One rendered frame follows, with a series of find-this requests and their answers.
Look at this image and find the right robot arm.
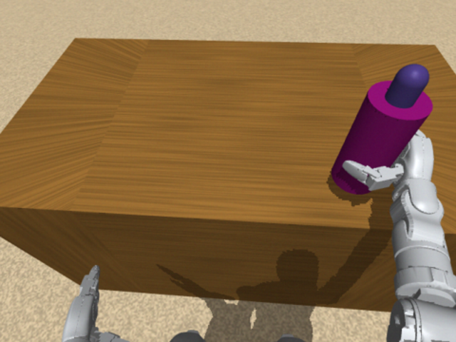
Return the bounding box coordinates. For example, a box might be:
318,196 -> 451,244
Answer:
386,178 -> 456,342

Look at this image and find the bottle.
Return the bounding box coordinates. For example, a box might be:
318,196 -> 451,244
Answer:
331,64 -> 432,195

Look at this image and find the right robot hand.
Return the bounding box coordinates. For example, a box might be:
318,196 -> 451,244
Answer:
342,129 -> 434,191

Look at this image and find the left robot hand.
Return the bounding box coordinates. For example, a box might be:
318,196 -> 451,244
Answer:
61,265 -> 130,342

